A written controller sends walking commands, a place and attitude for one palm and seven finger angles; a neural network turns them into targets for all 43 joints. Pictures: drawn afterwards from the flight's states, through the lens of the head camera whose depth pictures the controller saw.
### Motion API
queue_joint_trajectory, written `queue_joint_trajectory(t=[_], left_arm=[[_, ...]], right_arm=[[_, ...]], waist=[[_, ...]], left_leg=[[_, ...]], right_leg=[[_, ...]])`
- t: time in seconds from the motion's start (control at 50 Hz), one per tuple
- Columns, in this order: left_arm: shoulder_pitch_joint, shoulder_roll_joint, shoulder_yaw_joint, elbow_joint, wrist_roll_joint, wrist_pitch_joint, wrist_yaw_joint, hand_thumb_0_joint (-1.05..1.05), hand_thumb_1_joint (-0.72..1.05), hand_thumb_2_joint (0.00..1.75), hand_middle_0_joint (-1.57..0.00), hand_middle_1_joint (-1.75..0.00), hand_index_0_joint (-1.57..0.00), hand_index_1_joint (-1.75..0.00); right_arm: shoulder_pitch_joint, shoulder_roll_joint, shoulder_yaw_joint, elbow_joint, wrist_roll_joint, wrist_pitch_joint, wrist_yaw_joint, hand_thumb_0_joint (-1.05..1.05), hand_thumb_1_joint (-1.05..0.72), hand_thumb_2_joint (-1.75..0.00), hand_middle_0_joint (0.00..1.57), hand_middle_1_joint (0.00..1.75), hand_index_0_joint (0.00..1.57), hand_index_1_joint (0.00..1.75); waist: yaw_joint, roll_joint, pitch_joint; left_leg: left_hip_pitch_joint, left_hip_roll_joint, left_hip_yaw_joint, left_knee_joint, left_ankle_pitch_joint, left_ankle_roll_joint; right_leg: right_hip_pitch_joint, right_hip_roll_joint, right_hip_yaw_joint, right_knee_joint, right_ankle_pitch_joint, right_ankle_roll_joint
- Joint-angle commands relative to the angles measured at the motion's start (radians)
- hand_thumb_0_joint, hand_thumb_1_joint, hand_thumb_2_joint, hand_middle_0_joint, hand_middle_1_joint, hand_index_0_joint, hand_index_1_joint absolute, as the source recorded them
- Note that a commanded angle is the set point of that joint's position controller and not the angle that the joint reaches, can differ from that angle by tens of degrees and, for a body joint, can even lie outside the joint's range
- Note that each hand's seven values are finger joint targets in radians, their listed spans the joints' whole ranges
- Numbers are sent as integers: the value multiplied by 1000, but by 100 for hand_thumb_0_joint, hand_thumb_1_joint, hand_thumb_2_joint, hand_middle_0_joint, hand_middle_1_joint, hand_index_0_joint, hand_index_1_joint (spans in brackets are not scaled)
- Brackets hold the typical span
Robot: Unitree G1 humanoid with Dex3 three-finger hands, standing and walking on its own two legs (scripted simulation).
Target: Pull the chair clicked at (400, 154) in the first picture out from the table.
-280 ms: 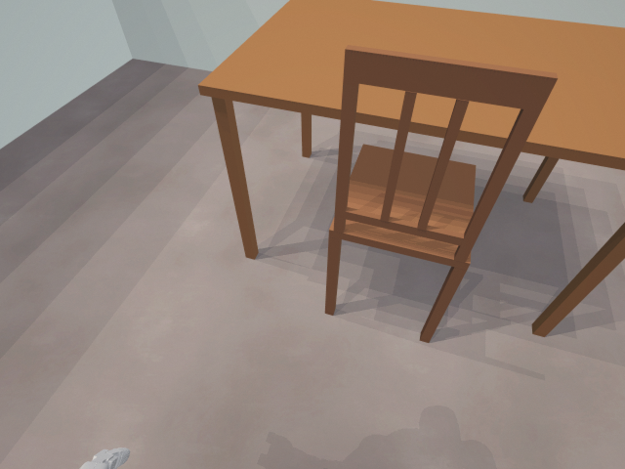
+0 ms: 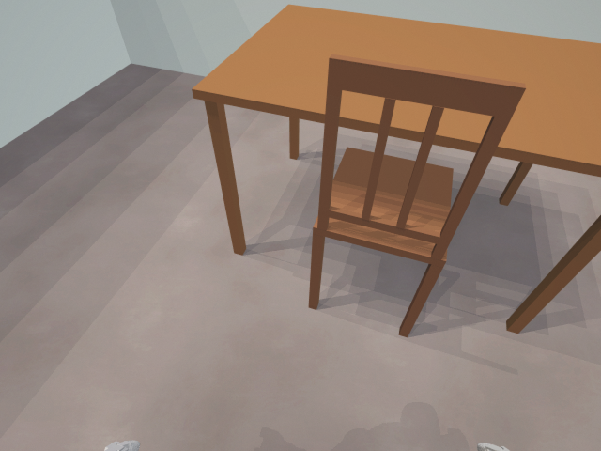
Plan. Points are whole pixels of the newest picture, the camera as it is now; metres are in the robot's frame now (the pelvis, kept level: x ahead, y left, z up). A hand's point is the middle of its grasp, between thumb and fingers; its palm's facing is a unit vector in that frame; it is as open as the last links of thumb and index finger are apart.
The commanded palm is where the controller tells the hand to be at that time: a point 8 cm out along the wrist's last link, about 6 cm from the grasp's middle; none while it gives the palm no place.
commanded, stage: stand and wait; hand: left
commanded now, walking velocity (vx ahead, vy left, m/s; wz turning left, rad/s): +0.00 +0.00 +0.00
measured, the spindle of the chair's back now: (376, 165) +0.74 -0.13 -0.05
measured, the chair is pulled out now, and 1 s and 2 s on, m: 0.00 0.00 0.00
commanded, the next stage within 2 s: look at it before walking up in 0.66 s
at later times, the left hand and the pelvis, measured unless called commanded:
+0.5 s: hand out of the picture +0.05 +0.24 -0.15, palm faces -0.02 -0.95 -0.33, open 7.4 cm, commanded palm none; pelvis -0.01 -0.01 +0.00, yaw +0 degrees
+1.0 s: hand out of the picture +0.06 +0.23 -0.15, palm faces -0.02 -0.95 -0.32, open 7.4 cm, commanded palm none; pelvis -0.01 -0.01 +0.01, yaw +0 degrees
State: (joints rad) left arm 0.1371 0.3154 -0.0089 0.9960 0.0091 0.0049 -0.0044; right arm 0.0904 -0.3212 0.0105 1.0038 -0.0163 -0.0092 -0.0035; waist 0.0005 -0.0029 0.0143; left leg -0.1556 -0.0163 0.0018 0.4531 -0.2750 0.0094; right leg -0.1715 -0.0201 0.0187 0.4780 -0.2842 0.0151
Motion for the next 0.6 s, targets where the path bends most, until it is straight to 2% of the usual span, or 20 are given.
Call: queue_joint_trajectory(t=[0.0, 0.22, 0.32, 0.38, 0.58], left_arm=[[-34, 216, 51, -62, 3, -28, 20, 0, 90, 90, -20, -30, -20, -30], [-30, 213, 51, -14, 1, -30, 18, 0, 90, 90, -20, -30, -20, -30], [-27, 210, 49, 5, 0, -29, 17, 0, 90, 90, -20, -30, -20, -30], [-31, 210, 48, 14, 0, -30, 17, 0, 90, 90, -20, -30, -20, -30], [-40, 210, 48, 27, 2, -28, 16, 0, 90, 90, -20, -30, -20, -30]], right_arm=[[-34, -192, -48, -52, 2, -24, -14, 0, -90, -90, 20, 30, 20, 30], [-19, -194, -45, -1, 4, -22, -14, 0, -90, -90, 20, 30, 20, 30], [-7, -196, -42, 22, 6, -25, -14, 0, -90, -90, 20, 30, 20, 30], [-2, -200, -43, 31, 6, -26, -13, 0, -90, -90, 20, 30, 20, 30], [3, -200, -43, 50, 5, -26, -12, 0, -90, -90, 20, 30, 20, 30]], waist=[[-2, -11, -78], [-2, -1, -39], [1, 6, -44], [-1, -12, -50], [1, -8, -20]], left_leg=[[15, 115, -79, -64, 269, 29], [4, 118, -86, -103, 180, 19], [2, 123, -94, -120, 177, 20], [10, 124, -94, -123, 178, 18], [-8, 125, -102, -147, 134, 17]], right_leg=[[40, -99, 77, -70, 310, -49], [23, -100, 96, -124, 218, -50], [33, -99, 90, -130, 198, -46], [33, -99, 93, -135, 198, -46], [11, -95, 97, -153, 131, -42]])
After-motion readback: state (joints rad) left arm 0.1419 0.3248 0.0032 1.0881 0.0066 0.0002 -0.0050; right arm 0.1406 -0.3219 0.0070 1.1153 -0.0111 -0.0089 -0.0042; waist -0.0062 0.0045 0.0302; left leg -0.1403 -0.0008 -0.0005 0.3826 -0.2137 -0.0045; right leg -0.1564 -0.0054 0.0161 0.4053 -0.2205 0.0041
